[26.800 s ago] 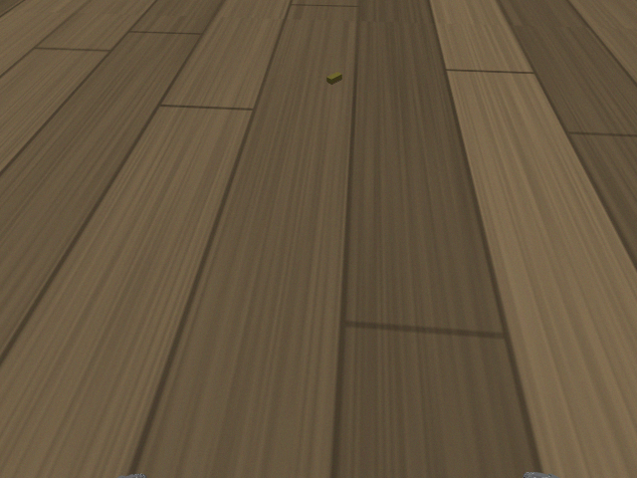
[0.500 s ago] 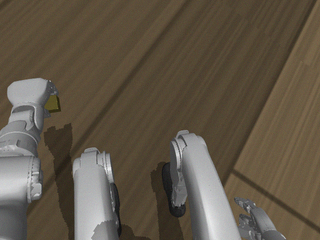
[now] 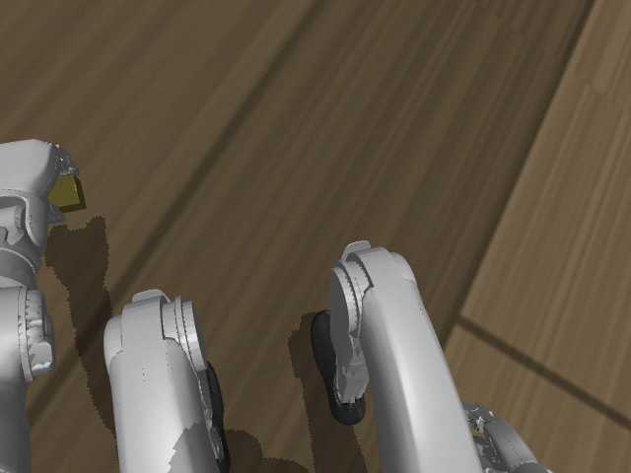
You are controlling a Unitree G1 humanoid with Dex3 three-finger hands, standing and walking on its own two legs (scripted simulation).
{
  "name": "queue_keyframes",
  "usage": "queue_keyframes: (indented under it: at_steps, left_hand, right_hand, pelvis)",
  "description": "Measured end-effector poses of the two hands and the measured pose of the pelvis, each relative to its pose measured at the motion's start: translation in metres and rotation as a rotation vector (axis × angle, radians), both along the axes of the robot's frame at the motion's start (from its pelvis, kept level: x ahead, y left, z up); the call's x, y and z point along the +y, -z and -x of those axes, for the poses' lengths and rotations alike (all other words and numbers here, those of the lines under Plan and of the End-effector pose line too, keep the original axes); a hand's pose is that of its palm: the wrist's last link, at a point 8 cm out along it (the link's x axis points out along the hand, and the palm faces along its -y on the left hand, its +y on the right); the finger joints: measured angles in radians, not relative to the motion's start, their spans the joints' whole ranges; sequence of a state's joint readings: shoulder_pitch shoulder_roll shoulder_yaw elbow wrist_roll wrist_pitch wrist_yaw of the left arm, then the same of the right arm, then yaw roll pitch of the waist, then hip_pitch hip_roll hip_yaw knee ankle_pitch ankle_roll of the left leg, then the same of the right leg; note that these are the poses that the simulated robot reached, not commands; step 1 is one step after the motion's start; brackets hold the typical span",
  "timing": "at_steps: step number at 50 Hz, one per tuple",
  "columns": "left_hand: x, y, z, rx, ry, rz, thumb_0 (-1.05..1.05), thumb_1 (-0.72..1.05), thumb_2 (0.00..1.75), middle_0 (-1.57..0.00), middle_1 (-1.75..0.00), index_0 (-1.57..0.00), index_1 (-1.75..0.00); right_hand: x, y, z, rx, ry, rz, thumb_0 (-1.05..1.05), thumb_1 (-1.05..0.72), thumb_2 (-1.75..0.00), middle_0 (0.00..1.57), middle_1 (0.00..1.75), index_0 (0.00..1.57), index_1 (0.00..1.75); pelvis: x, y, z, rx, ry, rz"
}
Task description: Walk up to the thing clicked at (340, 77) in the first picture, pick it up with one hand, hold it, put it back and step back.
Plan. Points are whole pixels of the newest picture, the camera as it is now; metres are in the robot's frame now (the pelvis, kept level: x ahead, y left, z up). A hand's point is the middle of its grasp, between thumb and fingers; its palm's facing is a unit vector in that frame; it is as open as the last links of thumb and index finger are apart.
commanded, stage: lower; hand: left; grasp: from above
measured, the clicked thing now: (41, 198) +0.48 +0.28 -0.21
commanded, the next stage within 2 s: rest in 0.42 s
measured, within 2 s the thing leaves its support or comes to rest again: rests again in 1.28 s
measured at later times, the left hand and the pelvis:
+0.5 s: hand (57, 208) +0.47 +0.27 -0.23, palm faces -0.46 -0.08 -0.88, open 7.0 cm; pelvis +0.01 +0.00 -0.03, yaw -2 degrees
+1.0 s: hand (71, 210) +0.48 +0.27 -0.27, palm faces -0.47 -0.11 -0.88, open 7.1 cm; pelvis +0.01 +0.01 -0.04, yaw -5 degrees
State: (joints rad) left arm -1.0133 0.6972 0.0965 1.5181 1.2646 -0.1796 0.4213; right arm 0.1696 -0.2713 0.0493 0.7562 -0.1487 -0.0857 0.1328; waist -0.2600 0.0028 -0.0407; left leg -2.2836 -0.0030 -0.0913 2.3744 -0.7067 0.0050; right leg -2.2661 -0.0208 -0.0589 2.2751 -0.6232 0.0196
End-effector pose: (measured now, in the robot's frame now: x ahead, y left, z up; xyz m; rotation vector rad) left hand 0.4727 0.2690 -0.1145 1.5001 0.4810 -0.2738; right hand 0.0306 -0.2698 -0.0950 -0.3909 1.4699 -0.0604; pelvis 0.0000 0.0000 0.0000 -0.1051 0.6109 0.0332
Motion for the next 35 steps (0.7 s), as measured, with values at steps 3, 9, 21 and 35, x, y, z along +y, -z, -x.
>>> queue_keyframes:
  at_steps: [3, 9, 21, 35]
  left_hand:
    - [0.002, 0.004, -0.002, -0.001, -0.001, -0.001, 0.02, 0.46, 0.02, -1.02, -0.11, -1.05, -0.07]
    - [0.007, 0.013, -0.003, 0.007, -0.008, -0.002, 0.02, 0.45, 0.02, -1.03, -0.1, -1.06, -0.07]
    - [0.006, 0.05, -0.001, 0.019, 0.023, 0.028, 0.02, 0.43, 0.05, -1.04, -0.09, -1.06, -0.07]
    - [0.003, 0.075, -0.01, 0.011, -0.01, 0.013, 0.01, 0.43, 0.07, -1.02, -0.12, -1.03, -0.11]
  right_hand:
    - [-0.001, 0.001, -0.002, 0.003, -0.007, 0.003, 0.0, -0.9, -0.9, 0.2, 0.3, 0.21, 0.3]
    - [-0.002, 0.001, -0.007, 0.005, -0.025, 0.011, 0.0, -0.9, -0.9, 0.2, 0.3, 0.21, 0.3]
    - [-0.002, 0.002, -0.01, 0.016, -0.067, 0.039, 0.0, -0.91, -0.9, 0.2, 0.3, 0.21, 0.3]
    - [0.01, 0.011, 0.003, 0.05, -0.086, -0.003, 0.0, -0.9, -0.89, 0.2, 0.3, 0.21, 0.3]
  pelvis:
    - [0.0, 0.003, -0.001, 0.0, 0.002, 0.004]
    - [0.001, 0.007, -0.003, 0.001, 0.004, 0.012]
    - [0.004, 0.02, -0.005, -0.014, 0.008, 0.035]
    - [0.006, 0.033, -0.007, -0.023, 0.022, 0.053]
